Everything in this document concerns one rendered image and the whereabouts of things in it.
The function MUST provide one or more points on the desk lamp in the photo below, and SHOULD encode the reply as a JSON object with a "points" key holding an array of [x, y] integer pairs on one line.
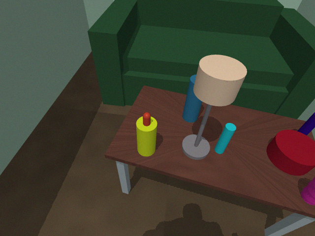
{"points": [[217, 83]]}

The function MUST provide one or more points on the sofa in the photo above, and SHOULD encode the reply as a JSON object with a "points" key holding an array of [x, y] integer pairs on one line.
{"points": [[159, 43]]}

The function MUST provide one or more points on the coffee table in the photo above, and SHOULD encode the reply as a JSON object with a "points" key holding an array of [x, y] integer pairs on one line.
{"points": [[243, 169]]}

